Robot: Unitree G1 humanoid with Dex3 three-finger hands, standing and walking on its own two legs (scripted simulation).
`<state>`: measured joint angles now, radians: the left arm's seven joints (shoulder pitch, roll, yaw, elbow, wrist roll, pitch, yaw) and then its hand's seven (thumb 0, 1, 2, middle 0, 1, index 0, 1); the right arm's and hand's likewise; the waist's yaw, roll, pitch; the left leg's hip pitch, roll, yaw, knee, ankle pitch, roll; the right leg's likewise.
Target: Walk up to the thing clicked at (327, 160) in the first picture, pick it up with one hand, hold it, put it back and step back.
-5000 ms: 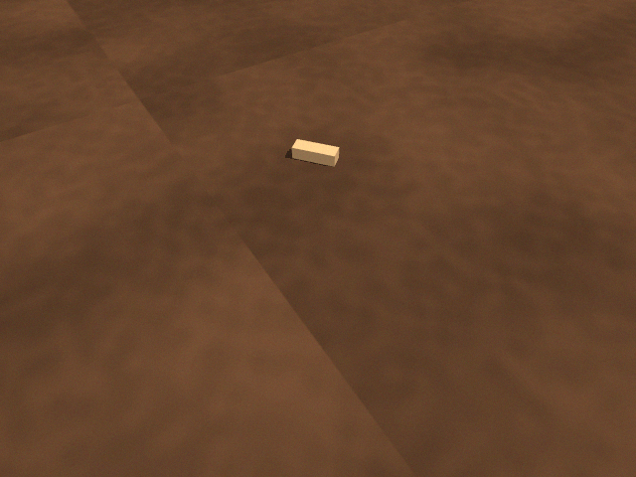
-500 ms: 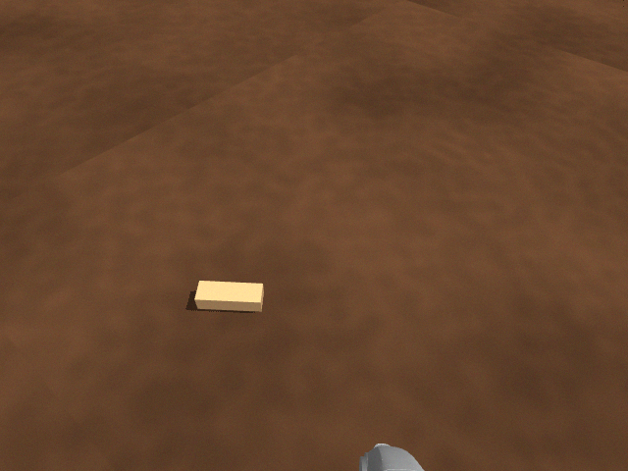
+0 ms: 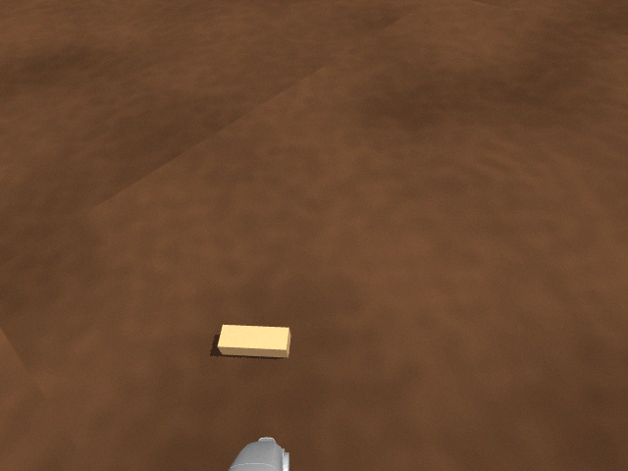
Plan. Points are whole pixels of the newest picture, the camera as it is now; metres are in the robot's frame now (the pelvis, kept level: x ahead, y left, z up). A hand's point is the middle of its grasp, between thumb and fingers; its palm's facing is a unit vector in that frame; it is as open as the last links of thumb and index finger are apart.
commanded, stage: walk up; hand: left
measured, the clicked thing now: (255, 341) +0.60 +0.29 -0.74
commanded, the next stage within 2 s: none
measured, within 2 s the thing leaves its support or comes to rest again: neither
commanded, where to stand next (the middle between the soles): +0.23 +0.02 m, yaw -2 degrees
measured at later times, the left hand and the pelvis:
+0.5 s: hand (146, 395) +0.24 +0.31 -0.15, palm faces -0.07 -0.90 -0.42, open 7.4 cm; pelvis +0.15 +0.03 -0.02, yaw -1 degrees
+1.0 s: hand (156, 372) +0.28 +0.31 -0.16, palm faces -0.03 -0.94 -0.34, open 7.4 cm; pelvis +0.22 +0.05 +0.00, yaw -1 degrees
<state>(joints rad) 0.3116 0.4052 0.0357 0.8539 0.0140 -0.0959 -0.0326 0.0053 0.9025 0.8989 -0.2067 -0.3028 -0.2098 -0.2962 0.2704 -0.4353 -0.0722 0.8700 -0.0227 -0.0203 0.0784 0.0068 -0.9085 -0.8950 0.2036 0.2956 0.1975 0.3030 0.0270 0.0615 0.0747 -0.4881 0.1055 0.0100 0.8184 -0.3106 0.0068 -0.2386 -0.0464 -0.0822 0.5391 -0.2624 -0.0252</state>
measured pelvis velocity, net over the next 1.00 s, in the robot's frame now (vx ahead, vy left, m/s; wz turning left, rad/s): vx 0.22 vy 0.05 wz -0.02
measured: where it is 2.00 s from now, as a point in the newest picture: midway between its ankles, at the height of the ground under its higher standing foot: (322, 469)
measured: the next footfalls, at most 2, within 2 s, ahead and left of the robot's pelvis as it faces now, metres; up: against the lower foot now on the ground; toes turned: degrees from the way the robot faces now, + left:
left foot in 0.12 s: +0.18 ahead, +0.17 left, +0.00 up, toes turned +5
right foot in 0.48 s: +0.28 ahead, -0.08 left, +0.00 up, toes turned -3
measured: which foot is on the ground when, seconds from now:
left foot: up 0.00-0.10, down 0.12-0.50, up 0.52-0.72, down 0.74-1.00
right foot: down 0.00-0.14, up 0.16-0.46, down 0.48-1.00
